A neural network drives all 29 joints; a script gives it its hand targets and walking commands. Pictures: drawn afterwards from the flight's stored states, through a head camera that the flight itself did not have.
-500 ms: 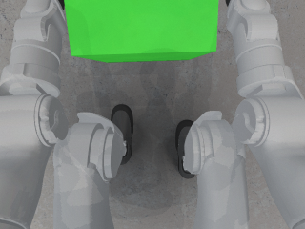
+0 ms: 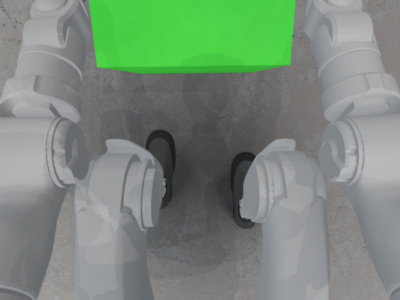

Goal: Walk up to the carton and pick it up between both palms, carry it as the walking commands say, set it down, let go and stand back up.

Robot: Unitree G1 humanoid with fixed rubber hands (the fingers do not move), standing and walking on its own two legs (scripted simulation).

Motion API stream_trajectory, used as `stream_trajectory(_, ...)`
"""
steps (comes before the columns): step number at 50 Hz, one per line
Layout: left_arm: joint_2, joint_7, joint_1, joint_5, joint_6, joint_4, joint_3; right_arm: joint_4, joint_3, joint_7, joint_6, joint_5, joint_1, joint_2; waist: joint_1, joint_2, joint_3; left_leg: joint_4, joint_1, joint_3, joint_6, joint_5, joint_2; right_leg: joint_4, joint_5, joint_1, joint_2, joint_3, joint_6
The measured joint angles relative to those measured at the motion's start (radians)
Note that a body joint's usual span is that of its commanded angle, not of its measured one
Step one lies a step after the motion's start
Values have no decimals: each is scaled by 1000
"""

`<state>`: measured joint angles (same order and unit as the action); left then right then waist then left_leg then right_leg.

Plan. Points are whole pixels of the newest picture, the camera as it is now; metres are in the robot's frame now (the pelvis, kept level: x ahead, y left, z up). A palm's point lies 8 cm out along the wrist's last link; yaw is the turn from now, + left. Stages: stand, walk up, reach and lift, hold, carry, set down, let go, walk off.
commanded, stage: set down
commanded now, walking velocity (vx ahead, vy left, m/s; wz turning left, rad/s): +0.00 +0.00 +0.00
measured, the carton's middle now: out of the picture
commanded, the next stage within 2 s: let go in 1.66 s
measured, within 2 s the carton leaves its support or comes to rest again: neither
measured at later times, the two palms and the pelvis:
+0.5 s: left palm out of the picture +0.54 +0.23 -0.14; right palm out of the picture +0.57 -0.18 -0.14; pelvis +0.01 +0.00 +0.01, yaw +0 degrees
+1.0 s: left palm out of the picture +0.54 +0.24 +0.02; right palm out of the picture +0.58 -0.18 +0.02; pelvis +0.03 +0.00 +0.12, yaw +0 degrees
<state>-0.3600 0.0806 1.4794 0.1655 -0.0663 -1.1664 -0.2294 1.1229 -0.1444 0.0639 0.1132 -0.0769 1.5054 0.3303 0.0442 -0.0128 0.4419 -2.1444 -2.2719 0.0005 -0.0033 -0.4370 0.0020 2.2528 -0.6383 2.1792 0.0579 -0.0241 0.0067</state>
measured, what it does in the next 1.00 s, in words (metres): rises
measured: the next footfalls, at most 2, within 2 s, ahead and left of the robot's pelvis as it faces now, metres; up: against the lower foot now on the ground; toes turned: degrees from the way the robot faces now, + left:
none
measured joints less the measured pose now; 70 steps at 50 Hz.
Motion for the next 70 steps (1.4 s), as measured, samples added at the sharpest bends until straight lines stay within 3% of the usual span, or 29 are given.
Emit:
stream_trajectory(6,2,34,-28,33,31,-15,40,32,55,26,-35,-80,-10,41,3,8,-39,4,-21,-4,6,-16,-7,-10,-10,21,7,6,-7)
stream_trajectory(14,-13,34,-82,55,46,25,50,2,99,22,-49,-137,-66,91,5,15,-81,7,-45,-9,10,-29,-15,-14,-16,50,15,12,-9)
stream_trajectory(29,-18,17,-187,49,-23,202,13,-168,84,33,20,-119,-154,78,0,16,-181,64,-7,0,-3,-38,-7,-71,-23,15,8,6,7)
stream_trajectory(43,16,-22,-277,-31,-73,262,-50,-187,0,-11,59,-42,-230,48,1,15,-388,297,97,6,-1,-16,-1,-320,20,-85,6,13,2)
stream_trajectory(59,45,-42,-382,-61,-126,384,-64,-256,-56,-67,88,-29,-329,55,-2,14,-484,586,293,7,7,37,5,-624,91,-276,0,27,-7)
stream_trajectory(70,63,-62,-437,-89,-125,390,-72,-232,-93,-117,75,-11,-374,53,-5,18,-518,851,500,9,10,109,7,-896,177,-477,-4,37,-10)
